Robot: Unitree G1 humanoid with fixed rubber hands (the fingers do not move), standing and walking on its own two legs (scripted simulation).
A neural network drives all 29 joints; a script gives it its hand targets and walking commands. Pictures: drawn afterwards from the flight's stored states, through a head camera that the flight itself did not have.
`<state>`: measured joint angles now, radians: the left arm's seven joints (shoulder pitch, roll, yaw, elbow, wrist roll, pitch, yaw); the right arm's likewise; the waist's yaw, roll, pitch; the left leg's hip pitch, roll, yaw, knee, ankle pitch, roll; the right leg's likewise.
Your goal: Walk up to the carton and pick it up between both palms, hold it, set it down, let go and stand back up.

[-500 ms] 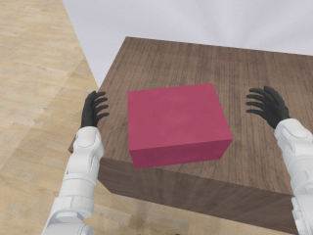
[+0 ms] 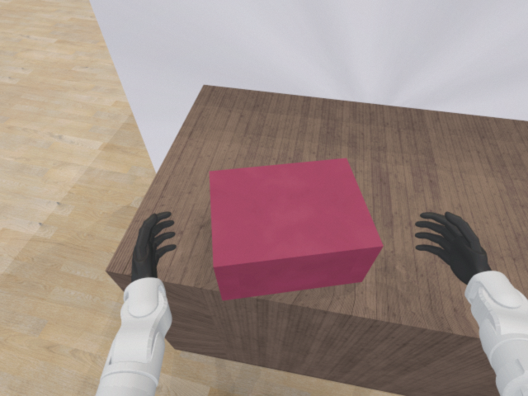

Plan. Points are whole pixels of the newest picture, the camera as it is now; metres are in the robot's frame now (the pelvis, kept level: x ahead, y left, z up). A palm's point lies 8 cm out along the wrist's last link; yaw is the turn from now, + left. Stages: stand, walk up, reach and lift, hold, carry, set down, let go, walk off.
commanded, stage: set down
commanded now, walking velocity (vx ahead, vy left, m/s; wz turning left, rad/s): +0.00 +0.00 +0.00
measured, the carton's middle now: (286, 227) +0.42 -0.02 -0.05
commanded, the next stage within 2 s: let go in 1.90 s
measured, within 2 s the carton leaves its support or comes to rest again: neither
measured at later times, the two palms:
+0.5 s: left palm (159, 307) +0.23 +0.17 -0.01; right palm (482, 331) +0.22 -0.30 -0.01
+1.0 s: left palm (151, 339) +0.19 +0.18 -0.04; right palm (468, 367) +0.18 -0.28 -0.04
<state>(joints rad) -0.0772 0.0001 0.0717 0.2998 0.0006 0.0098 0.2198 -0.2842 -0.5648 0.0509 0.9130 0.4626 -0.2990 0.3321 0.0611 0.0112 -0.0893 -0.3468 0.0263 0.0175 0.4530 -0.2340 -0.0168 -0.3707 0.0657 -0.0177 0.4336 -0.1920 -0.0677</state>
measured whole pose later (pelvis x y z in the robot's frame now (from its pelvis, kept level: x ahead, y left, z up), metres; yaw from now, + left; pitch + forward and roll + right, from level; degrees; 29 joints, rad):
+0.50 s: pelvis +0.00 +0.01 -0.01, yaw -1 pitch +3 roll +0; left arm 0.12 -0.03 0.00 0.30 0.03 -0.12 0.26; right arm -0.05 -0.55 0.11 0.90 0.52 -0.46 0.37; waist 0.02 -0.01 -0.04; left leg -0.30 0.02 0.03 0.53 -0.29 -0.01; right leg -0.34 0.07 0.02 0.54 -0.25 -0.06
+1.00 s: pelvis -0.01 +0.01 -0.01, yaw -1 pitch -1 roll +1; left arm 0.17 0.01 -0.01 0.42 0.01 -0.15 0.24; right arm 0.05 -0.46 0.10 0.90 0.45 -0.46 0.32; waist 0.02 -0.01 -0.01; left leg -0.25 0.00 0.02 0.57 -0.31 -0.01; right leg -0.30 0.06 0.02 0.60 -0.28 -0.06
